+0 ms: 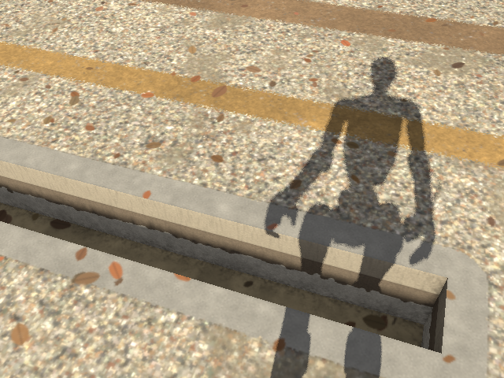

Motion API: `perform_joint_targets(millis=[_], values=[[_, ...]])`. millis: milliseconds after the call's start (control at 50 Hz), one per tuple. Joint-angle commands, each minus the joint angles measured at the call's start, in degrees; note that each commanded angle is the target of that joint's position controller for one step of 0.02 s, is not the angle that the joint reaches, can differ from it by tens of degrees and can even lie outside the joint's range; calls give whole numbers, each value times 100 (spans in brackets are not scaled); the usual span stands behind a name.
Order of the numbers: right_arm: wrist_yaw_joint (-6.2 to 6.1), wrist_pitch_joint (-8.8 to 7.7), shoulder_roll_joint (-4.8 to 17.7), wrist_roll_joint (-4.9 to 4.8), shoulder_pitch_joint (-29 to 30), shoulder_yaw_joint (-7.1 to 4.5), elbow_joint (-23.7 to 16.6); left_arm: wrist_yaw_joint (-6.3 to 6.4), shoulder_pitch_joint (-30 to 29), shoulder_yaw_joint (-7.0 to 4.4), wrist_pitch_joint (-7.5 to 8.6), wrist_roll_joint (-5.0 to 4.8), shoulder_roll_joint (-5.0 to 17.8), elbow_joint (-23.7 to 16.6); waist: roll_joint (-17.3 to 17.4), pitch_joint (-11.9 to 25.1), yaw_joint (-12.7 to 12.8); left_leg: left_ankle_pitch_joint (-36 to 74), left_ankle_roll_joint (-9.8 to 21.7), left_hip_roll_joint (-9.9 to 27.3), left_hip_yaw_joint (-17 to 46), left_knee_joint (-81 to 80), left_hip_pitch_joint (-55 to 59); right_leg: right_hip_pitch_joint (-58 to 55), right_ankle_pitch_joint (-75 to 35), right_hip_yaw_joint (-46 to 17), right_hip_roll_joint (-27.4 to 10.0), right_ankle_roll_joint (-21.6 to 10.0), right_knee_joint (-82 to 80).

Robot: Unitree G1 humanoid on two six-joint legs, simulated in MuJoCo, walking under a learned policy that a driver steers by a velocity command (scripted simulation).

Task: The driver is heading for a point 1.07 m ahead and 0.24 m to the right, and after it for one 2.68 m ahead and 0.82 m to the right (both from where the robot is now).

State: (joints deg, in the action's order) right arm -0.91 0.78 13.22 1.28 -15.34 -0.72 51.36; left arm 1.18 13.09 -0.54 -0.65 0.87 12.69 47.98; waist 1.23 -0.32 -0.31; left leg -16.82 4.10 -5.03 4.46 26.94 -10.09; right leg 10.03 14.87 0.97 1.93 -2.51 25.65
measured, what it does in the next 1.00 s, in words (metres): walks ahead: right foot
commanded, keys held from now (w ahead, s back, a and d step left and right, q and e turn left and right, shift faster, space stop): w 1.00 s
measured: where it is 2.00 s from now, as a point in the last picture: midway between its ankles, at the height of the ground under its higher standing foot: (284, 217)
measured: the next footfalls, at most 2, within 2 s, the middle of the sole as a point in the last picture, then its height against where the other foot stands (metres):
right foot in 0.58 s outside the picture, level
left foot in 1.12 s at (247, 340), level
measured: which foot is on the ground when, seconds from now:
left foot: down 0.00-0.58, up 0.60-1.00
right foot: down 0.00-0.16, up 0.18-0.56, down 0.58-1.00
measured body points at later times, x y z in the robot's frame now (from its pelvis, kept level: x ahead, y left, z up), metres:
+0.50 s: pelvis +0.17 -0.01 -0.01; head +0.19 +0.00 +0.44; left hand +0.37 +0.23 -0.11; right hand +0.07 -0.25 -0.14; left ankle +0.01 +0.09 -0.74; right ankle +0.31 -0.11 -0.71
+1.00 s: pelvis +0.43 -0.04 +0.00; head +0.45 -0.04 +0.45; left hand +0.36 +0.20 -0.14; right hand +0.59 -0.27 -0.12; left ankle +0.62 +0.10 -0.70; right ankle +0.33 -0.10 -0.74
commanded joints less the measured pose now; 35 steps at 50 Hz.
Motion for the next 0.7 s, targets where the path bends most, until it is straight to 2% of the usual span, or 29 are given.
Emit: perform_joint_targets(millis=[20, 40, 80, 120, 140, 160, 180, 200, 220, 240, 280, 320, 380, 420, 480, 520, 540, 560, 580, 600, 620, 640, 660, 700], values=[[25, -137, 464, 85, 36, -131, -204, -22, 466, -312, 12, 13, 1059, -19, -757, -677, 163, -832, 148, 132, -279, 547, -1231, -96, 2572, -2143, -1564, -952, -1473], [51, -187, 419, 102, 157, -122, -245, -37, 514, -334, 41, 18, 1066, 19, -711, -784, 187, -724, 143, 250, -394, 640, -1318, -49, 2593, -2363, -1740, -1089, -1569], [107, -288, 407, 71, 125, -131, -234, -79, 381, -366, 119, 14, 1073, 35, -661, -728, 76, -518, 176, 392, -448, 570, -1036, 115, 2242, -2316, -1761, -1119, -1604], [138, -373, 417, 22, -347, -160, -35, -128, 31, -381, 170, -34, 1040, -17, -590, -585, -222, -326, 289, 333, -479, 0, -22, 663, 1855, -1778, -1407, -906, -1343], [126, -418, 486, 33, -790, -192, 135, -140, -176, -362, 187, -54, 928, -71, -414, -514, -436, -411, 386, 420, -184, -326, 743, 1233, 1779, -1383, -1100, -741, -903], [72, -464, 812, 25, -1281, -278, 266, -172, -538, -268, 226, -68, 633, -272, 398, -583, -660, -1445, 669, 1073, 1149, -1096, 1308, 2090, 1491, -683, -495, -455, 168], [48, -468, 1222, -22, -1719, -409, 405, -190, -692, -238, 279, 2, 480, -423, 1235, -675, -752, -1918, 1109, 2104, 2801, -1846, 1889, 2997, 1132, 213, 124, -230, 1567], [42, -452, 1107, 46, -1734, -385, 431, -161, -780, -331, 291, 106, 841, -418, 799, -862, -733, -957, 1337, 2506, 3087, -1816, 2034, 3614, 1619, 28, 3, -244, 2415], [30, -462, 968, 68, -1529, -350, 372, -160, -571, -347, 300, 116, 824, -305, 293, -739, -515, -190, 1302, 2387, 2630, -1620, 2040, 3595, 1432, -208, -187, -247, 2860], [15, -484, 886, 62, -1326, -325, 323, -194, -404, -329, 317, 89, 736, -217, 162, -552, -340, 209, 1167, 2218, 2221, -1624, 1995, 3457, 1111, -279, -334, -237, 3015], [-10, -539, 723, 1, -1084, -262, 315, -282, -458, -317, 304, 106, 706, -194, 302, -451, -191, 824, 889, 1848, 1472, -1822, 1770, 3183, 510, -183, -488, -102, 2934], [-34, -562, 632, -37, -1207, -223, 419, -318, -634, -288, 233, 139, 611, -242, 375, -436, -182, 1757, 840, 1665, 989, -1850, 1662, 3128, 149, 3, -452, 52, 2871], [-34, -559, 663, -39, -1303, -201, 528, -335, -1206, -202, 184, 113, 451, -474, 344, -601, -231, 2578, 787, 1498, 474, -1845, 1298, 2957, -411, 254, -433, 181, 2175], [-32, -556, 698, -21, -1405, -194, 617, -332, -1531, -153, 170, 67, 387, -623, 460, -685, -290, 2852, 730, 1452, 259, -1838, 998, 2517, -759, 404, -359, 143, 1596], [-29, -546, 793, -38, -1386, -198, 705, -278, -1586, -169, 158, 23, 514, -720, 526, -764, -219, 3333, 652, 1627, 149, -1811, 868, 1843, -945, 476, -269, -98, 1103], [-36, -556, 895, -45, -1197, -216, 705, -205, -1050, -256, 174, 40, 676, -595, 487, -507, 94, 4640, 505, 1653, 5, -1149, 989, 1111, -705, 511, -64, -310, 966], [-48, -542, 970, -53, -1088, -241, 700, -159, -329, -324, 213, 63, 772, -369, 385, -156, 438, 5239, 410, 1554, -142, -281, 988, 368, -615, 539, 95, -410, 801], [-48, -519, 990, -69, -1070, -254, 702, -99, 674, -412, 259, 103, 882, -11, 169, 329, 839, 4975, 297, 1308, -323, 939, 601, -759, -594, 489, 114, -532, 497], [-31, -522, 727, -79, -1191, -191, 564, -17, 1621, -545, 303, 218, 1367, 169, -509, 967, 1090, 2962, 172, 925, -526, 2859, -490, -2030, 376, -1006, -1166, -819, 222], [19, -510, 57, -146, -1842, -95, 528, -56, 1648, -582, 301, 195, 1780, 148, -1540, 1595, 648, -1432, -6, -189, -312, 4808, -2047, -2824, 1017, -3989, -2630, -1508, -832], [40, -495, 652, -23, -1365, -242, 474, -93, 1070, -567, 248, -42, 1508, 144, -958, 981, 528, -1050, 126, 128, 244, 5214, -2616, -2115, 1942, -4232, -2384, -1472, -1369], [77, -513, 824, -21, -861, -306, 308, -90, 381, -454, 245, -57, 1064, 1, -607, 120, 296, -481, 177, 487, 68, 5058, -2773, -1238, 1898, -3227, -2218, -1345, -1381], [114, -533, 705, -29, -630, -284, 241, -129, 137, -372, 292, -4, 767, -20, -330, -152, 193, -143, 192, 685, -6, 4670, -2561, -626, 1156, -2579, -1943, -1231, -1532], [176, -371, 440, 46, -836, -250, 327, -139, 159, -304, 415, 25, 551, 134, -540, -236, -124, 12, 99, 923, -32, 4026, -1905, 98, 259, -1675, -1509, -961, -1676]])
